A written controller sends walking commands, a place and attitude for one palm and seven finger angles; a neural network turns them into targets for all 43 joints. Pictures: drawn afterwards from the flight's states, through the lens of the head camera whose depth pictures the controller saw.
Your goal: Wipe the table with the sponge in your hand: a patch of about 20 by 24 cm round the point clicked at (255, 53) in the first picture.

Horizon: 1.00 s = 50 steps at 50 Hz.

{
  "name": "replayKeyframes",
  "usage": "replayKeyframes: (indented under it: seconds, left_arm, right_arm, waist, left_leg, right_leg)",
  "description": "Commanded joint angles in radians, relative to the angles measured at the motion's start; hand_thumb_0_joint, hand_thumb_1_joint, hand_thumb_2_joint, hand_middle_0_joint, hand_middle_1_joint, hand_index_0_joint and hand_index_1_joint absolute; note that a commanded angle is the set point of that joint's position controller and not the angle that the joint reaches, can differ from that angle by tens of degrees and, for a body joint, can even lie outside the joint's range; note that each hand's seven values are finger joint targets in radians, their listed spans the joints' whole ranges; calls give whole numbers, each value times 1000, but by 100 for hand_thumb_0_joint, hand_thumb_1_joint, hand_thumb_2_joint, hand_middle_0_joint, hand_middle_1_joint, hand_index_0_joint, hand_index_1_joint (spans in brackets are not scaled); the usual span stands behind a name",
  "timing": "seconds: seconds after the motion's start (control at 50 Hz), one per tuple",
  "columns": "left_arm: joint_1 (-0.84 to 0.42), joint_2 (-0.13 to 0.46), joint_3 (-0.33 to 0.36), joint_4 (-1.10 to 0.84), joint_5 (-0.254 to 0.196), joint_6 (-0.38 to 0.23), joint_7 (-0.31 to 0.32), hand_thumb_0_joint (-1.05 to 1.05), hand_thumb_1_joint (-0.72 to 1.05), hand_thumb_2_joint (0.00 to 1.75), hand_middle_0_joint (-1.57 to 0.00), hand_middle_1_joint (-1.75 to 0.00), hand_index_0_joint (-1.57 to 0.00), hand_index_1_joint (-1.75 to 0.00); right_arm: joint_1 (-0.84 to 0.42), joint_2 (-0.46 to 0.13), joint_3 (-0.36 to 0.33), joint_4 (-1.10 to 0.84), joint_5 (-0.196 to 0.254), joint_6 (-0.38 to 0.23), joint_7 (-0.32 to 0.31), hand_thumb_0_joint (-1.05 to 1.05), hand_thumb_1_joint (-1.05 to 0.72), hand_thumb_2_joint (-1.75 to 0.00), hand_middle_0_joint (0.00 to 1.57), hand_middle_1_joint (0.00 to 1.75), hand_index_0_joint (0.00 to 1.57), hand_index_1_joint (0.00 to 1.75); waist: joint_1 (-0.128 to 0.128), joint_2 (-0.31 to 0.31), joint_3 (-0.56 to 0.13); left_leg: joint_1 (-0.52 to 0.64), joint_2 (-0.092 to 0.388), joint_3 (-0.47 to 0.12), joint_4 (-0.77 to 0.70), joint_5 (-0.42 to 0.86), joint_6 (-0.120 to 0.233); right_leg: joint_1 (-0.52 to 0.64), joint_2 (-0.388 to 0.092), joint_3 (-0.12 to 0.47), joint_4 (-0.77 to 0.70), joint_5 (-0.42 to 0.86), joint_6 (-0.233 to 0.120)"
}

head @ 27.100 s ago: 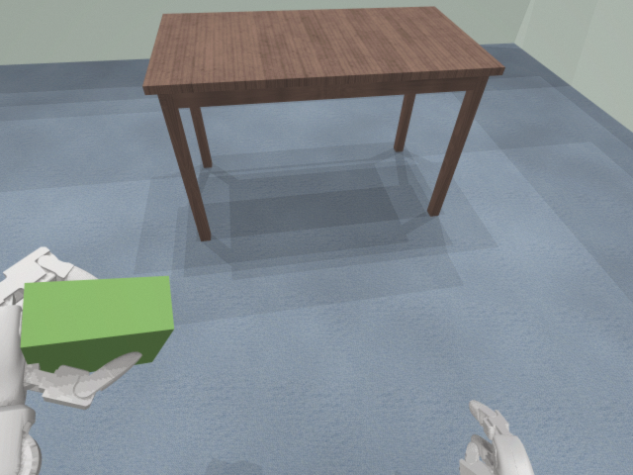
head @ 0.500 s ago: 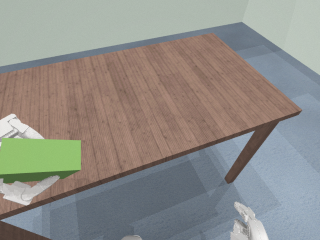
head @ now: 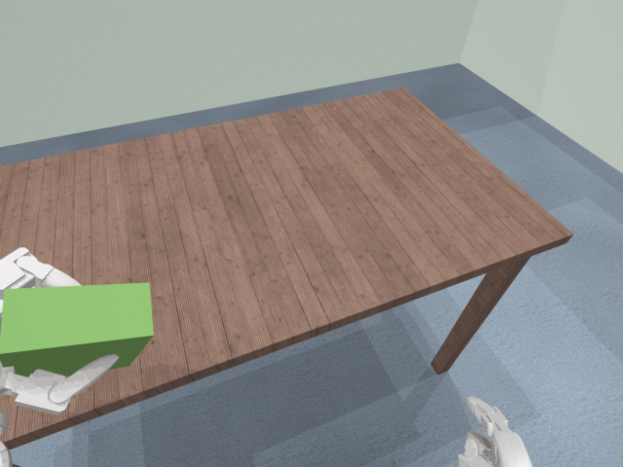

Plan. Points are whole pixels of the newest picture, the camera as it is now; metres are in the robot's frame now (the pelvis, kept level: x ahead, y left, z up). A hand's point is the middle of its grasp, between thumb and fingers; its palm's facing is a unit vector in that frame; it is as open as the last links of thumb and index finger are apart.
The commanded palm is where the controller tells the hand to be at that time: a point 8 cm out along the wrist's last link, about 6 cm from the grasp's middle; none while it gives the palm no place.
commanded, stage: shuffle to correct the standing spot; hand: left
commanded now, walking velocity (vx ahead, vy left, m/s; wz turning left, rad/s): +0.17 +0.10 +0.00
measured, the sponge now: (97, 332) +0.22 +0.23 +0.14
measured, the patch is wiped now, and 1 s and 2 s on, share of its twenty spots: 0.00 0.00 0.00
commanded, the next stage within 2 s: none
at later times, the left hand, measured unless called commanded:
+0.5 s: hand (28, 337) +0.21 +0.28 +0.14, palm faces +0.39 -0.83 -0.40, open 9.5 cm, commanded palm +0.16 +0.31 +0.18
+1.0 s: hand (56, 326) +0.22 +0.27 +0.14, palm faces +0.34 -0.85 -0.40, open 9.5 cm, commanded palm +0.17 +0.30 +0.18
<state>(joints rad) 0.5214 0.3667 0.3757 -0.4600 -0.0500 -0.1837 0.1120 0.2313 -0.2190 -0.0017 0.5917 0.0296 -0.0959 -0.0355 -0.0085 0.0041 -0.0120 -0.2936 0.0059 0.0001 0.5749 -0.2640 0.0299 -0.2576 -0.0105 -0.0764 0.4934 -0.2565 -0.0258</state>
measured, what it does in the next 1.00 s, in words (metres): stands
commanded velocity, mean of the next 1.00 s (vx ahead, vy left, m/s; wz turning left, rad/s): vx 0.20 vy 0.04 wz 0.00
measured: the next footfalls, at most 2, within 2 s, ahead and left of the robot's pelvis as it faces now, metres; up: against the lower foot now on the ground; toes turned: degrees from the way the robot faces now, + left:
none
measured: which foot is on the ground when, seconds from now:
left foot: down 0.00-1.00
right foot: down 0.00-1.00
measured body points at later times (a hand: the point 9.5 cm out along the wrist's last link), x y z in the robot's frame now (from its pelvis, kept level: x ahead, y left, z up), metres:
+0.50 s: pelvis +0.00 +0.03 +0.00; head +0.00 +0.03 +0.45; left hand +0.18 +0.33 +0.16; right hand +0.17 -0.19 -0.08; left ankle +0.00 +0.13 -0.74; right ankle +0.00 -0.10 -0.74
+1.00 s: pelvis +0.01 +0.02 +0.00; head +0.02 +0.02 +0.45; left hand +0.20 +0.31 +0.16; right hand +0.17 -0.22 -0.08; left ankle +0.00 +0.13 -0.74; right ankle +0.00 -0.10 -0.74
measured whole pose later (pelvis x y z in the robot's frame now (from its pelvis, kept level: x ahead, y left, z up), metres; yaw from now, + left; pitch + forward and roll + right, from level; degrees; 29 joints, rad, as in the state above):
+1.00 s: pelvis +0.01 +0.02 +0.00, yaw +0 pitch +0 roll -1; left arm 0.50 0.35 0.33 -0.42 -0.05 -0.17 0.10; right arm 0.23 -0.22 -0.01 0.60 0.03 -0.10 -0.06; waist -0.01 0.01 0.01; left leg -0.24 0.00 0.01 0.54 -0.30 0.02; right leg -0.23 -0.03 -0.07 0.49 -0.27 0.01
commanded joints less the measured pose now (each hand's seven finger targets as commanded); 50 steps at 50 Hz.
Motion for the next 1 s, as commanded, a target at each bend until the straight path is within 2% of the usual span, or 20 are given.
replayKeyframes:
  seconds: [0.0, 0.02, 0.04, 0.08, 0.1, 0.18, 0.22, 0.3, 0.4, 0.48, 0.5, 0.56, 0.58, 0.6, 0.68, 0.7, 0.78, 0.86, 0.92, 0.98]
  left_arm:
    - [-139, 148, 45, -237, 9, -72, 22, 0, 10, 130, -120, -160, -120, -160]
    - [-151, 169, 55, -247, 14, -71, 14, 0, 10, 130, -120, -160, -120, -160]
    - [-155, 193, 76, -262, 17, -64, 15, 0, 10, 130, -120, -160, -120, -160]
    - [-181, 240, 97, -328, 20, -65, 19, 0, 10, 130, -120, -160, -120, -160]
    - [-180, 208, 81, -333, 18, -73, 17, 0, 10, 130, -120, -160, -120, -160]
    - [-70, 229, 126, -293, 5, -72, 18, 0, 10, 130, -120, -160, -120, -160]
    - [-44, 204, 122, -256, -3, -74, 12, 0, 10, 130, -120, -160, -120, -160]
    - [-59, 153, 82, -191, -10, -67, 4, 0, 10, 130, -120, -160, -120, -160]
    - [-142, 136, 41, -168, 0, -59, 4, 0, 10, 130, -120, -160, -120, -160]
    - [-211, 179, 51, -235, 8, -58, 13, 0, 10, 130, -120, -160, -120, -160]
    - [-219, 154, 31, -241, 9, -64, 11, 0, 10, 130, -120, -160, -120, -160]
    - [-210, 184, 56, -280, 13, -72, 16, 0, 10, 130, -120, -160, -120, -160]
    - [-187, 217, 84, -288, 13, -69, 21, 0, 10, 130, -120, -160, -120, -160]
    - [-170, 189, 70, -295, 9, -75, 19, 0, 10, 130, -120, -160, -120, -160]
    - [-75, 199, 105, -238, -5, -70, 18, 0, 10, 130, -120, -160, -120, -160]
    - [-72, 175, 89, -238, -9, -74, 14, 0, 10, 130, -120, -160, -120, -160]
    - [-37, 173, 96, -181, -16, -64, 11, 0, 10, 130, -120, -160, -120, -160]
    - [-79, 162, 79, -167, -14, -62, 7, 0, 10, 130, -120, -160, -120, -160]
    - [-126, 164, 64, -199, -8, -65, 10, 0, 10, 130, -120, -160, -120, -160]
    - [-151, 202, 82, -266, -2, -70, 18, 0, 10, 130, -120, -160, -120, -160]
  right_arm:
    - [-115, -110, -48, -147, -6, -69, -24, 0, -90, -90, 20, 30, 20, 30]
    - [-114, -120, -59, -154, 0, -71, -22, 0, -90, -90, 20, 30, 20, 30]
    - [-114, -115, -60, -157, 0, -74, -19, 0, -90, -90, 20, 30, 20, 30]
    - [-131, -103, -42, -158, 3, -74, -17, 0, -90, -90, 20, 30, 20, 30]
    - [-125, -107, -44, -161, -2, -78, -16, 0, -90, -90, 20, 30, 20, 30]
    - [-103, -105, -47, -161, 6, -75, -11, 0, -90, -90, 20, 30, 20, 30]
    - [-91, -106, -47, -164, 2, -68, -10, 0, -90, -90, 20, 30, 20, 30]
    - [-85, -108, -41, -161, 4, -54, -15, 0, -90, -90, 20, 30, 20, 30]
    - [-96, -105, -33, -158, 2, -55, -27, 0, -90, -90, 20, 30, 20, 30]
    - [-111, -102, -32, -154, 2, -66, -30, 0, -90, -90, 20, 30, 20, 30]
    - [-110, -105, -32, -154, -5, -70, -31, 0, -90, -90, 20, 30, 20, 30]
    - [-107, -103, -36, -153, -6, -82, -26, 0, -90, -90, 20, 30, 20, 30]
    - [-114, -99, -31, -153, -1, -82, -27, 0, -90, -90, 20, 30, 20, 30]
    - [-108, -99, -29, -157, -7, -82, -26, 0, -90, -90, 20, 30, 20, 30]
    - [-98, -98, -36, -156, 4, -73, -23, 0, -90, -90, 20, 30, 20, 30]
    - [-90, -102, -36, -159, 0, -69, -22, 0, -90, -90, 20, 30, 20, 30]
    - [-90, -106, -40, -156, 8, -59, -25, 0, -90, -90, 20, 30, 20, 30]
    - [-88, -114, -45, -154, 2, -58, -28, 0, -90, -90, 20, 30, 20, 30]
    - [-101, -114, -43, -154, 0, -62, -32, 0, -90, -90, 20, 30, 20, 30]
    - [-115, -111, -41, -150, 4, -68, -31, 0, -90, -90, 20, 30, 20, 30]
  waist:
    - [19, 78, -104]
    - [24, 62, -109]
    - [13, 34, -113]
    - [10, 73, -106]
    - [13, 68, -106]
    - [13, 99, -146]
    - [11, 92, -141]
    - [2, 83, -86]
    - [-1, 56, -50]
    - [-1, 31, -63]
    - [2, 47, -57]
    - [7, 119, -78]
    - [9, 135, -81]
    - [13, 143, -85]
    - [5, 89, -98]
    - [5, 66, -99]
    - [-3, 36, -93]
    - [-4, -11, -85]
    - [-3, 1, -71]
    - [0, 43, -94]
  left_leg:
    - [121, 97, -92, -188, 256, 50]
    - [111, 108, -95, -159, 287, 54]
    - [80, 93, -84, -111, 324, 46]
    - [49, 79, -97, -138, 292, 36]
    - [33, 81, -103, -141, 290, 38]
    - [63, 81, -99, -139, 328, 25]
    - [41, 85, -106, -142, 279, 28]
    - [14, 95, -114, -188, 146, 24]
    - [-3, 92, -115, -207, 26, 33]
    - [18, 75, -98, -183, 52, 30]
    - [10, 72, -100, -183, 51, 32]
    - [20, 80, -109, -189, 96, 31]
    - [27, 85, -111, -197, 107, 29]
    - [10, 84, -113, -194, 115, 32]
    - [22, 68, -81, -148, 147, 20]
    - [15, 65, -80, -141, 126, 22]
    - [32, 67, -79, -140, 137, 20]
    - [22, 60, -68, -117, 126, 23]
    - [27, 56, -69, -119, 126, 28]
    - [61, 61, -72, -120, 188, 26]
  right_leg:
    - [57, -83, 87, 3, 180, -4]
    - [66, -74, 106, -19, 180, 5]
    - [115, -79, 110, -30, 253, 1]
    - [144, -88, 84, -12, 262, -1]
    - [156, -79, 71, -4, 254, -6]
    - [172, -73, 54, 5, 265, -12]
    - [170, -64, 45, -8, 231, -13]
    - [120, -46, 30, -16, 149, -8]
    - [97, -49, 41, -44, 110, -6]
    - [107, -67, 73, -63, 136, -13]
    - [106, -66, 70, -57, 130, -16]
    - [129, -60, 67, -39, 153, -18]
    - [130, -56, 52, -32, 155, -13]
    - [146, -51, 39, -28, 155, -14]
    - [150, -68, 69, -60, 196, -24]
    - [145, -68, 68, -60, 185, -27]
    - [118, -70, 81, -60, 196, -21]
    - [108, -86, 109, -74, 199, -23]
    - [93, -89, 111, -70, 187, -23]
    - [108, -91, 102, -49, 235, -21]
